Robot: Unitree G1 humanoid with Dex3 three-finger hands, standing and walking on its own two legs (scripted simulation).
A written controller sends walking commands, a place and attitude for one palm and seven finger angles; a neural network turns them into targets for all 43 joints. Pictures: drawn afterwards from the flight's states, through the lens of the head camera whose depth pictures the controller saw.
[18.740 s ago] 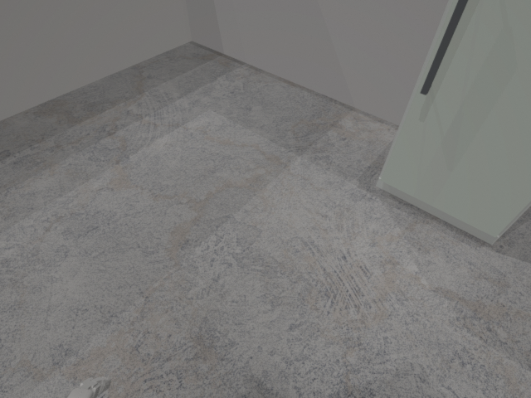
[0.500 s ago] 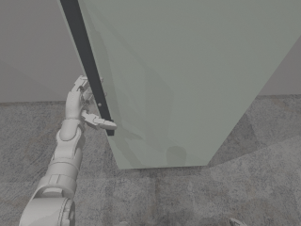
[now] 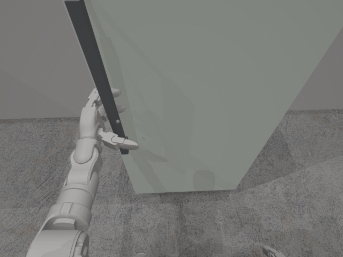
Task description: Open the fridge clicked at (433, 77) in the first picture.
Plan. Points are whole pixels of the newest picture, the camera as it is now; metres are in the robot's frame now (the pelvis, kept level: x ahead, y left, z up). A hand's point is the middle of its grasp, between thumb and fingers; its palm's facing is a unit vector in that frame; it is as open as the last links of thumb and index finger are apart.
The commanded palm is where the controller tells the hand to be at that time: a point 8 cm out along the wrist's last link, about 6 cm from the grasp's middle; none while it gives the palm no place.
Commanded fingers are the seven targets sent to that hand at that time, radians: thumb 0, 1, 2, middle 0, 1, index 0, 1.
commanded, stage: slide the fingers in behind the handle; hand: left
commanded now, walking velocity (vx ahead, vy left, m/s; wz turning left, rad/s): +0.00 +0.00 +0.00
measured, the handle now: (109, 96) +0.47 +0.16 +0.11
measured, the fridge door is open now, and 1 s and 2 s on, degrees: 0 0 0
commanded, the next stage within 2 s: grip the handle and tug to test in 0.50 s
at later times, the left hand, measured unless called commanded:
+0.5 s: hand (118, 121) +0.41 +0.14 +0.09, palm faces +0.04 -1.00 -0.01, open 14.1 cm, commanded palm +0.38 +0.19 +0.09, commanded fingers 0.00 -0.50 0.30 -0.30 -1.20 -0.30 -1.20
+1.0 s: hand (117, 120) +0.41 +0.14 +0.09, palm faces +0.04 -1.00 -0.01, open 10.4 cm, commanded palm +0.38 +0.19 +0.09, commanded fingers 0.00 0.48 0.72 -0.41 -1.34 -0.41 -1.34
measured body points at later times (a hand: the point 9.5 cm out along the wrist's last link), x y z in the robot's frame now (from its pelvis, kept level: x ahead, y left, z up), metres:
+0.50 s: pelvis +0.00 +0.00 +0.00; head +0.05 -0.01 +0.45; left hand +0.40 +0.19 +0.09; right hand +0.09 -0.26 -0.12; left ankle +0.02 +0.11 -0.71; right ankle -0.01 -0.10 -0.71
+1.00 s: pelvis +0.00 +0.00 +0.00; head +0.05 +0.00 +0.45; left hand +0.40 +0.19 +0.09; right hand +0.10 -0.25 -0.12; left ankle +0.02 +0.11 -0.71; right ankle -0.01 -0.10 -0.71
